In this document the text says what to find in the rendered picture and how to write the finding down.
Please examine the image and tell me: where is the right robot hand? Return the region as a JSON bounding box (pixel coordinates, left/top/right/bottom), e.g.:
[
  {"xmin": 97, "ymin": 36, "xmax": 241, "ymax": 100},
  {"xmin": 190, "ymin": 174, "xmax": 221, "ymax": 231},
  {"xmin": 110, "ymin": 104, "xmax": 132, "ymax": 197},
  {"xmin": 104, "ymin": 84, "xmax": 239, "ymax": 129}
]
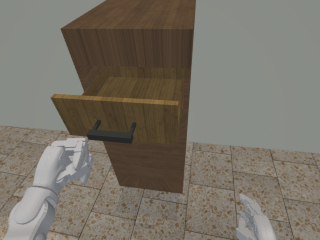
[{"xmin": 236, "ymin": 193, "xmax": 277, "ymax": 240}]

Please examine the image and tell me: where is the handle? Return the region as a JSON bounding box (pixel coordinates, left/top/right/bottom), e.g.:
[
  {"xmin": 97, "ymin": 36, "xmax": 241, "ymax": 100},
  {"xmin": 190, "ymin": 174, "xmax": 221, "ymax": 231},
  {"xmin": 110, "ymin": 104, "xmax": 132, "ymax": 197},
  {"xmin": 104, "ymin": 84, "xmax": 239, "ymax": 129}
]
[{"xmin": 86, "ymin": 120, "xmax": 136, "ymax": 144}]

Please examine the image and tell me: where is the drawer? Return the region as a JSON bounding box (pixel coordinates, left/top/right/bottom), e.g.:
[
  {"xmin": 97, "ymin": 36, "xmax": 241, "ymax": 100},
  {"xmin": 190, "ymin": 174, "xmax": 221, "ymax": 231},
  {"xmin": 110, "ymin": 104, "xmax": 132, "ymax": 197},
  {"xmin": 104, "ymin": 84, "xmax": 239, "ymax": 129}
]
[{"xmin": 51, "ymin": 66, "xmax": 185, "ymax": 145}]

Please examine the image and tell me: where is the cabinet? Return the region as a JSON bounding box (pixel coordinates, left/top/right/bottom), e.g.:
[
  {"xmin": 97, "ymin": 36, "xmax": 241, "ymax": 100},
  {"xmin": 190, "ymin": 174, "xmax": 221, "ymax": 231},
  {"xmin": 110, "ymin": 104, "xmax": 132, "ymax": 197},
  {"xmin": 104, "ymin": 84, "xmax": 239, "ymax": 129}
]
[{"xmin": 61, "ymin": 0, "xmax": 196, "ymax": 194}]

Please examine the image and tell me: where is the left robot forearm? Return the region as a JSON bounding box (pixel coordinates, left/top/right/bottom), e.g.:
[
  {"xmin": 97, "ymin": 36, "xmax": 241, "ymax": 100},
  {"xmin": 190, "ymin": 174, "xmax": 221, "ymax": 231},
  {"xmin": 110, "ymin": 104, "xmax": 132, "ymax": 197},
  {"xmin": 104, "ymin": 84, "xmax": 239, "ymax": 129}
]
[{"xmin": 3, "ymin": 186, "xmax": 60, "ymax": 240}]

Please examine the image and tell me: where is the left robot hand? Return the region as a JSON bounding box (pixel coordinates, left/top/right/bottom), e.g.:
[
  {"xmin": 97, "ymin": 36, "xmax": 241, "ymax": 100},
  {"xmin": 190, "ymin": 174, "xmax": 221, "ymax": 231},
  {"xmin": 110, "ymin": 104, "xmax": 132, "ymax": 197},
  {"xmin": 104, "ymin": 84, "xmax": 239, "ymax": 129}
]
[{"xmin": 32, "ymin": 138, "xmax": 94, "ymax": 195}]

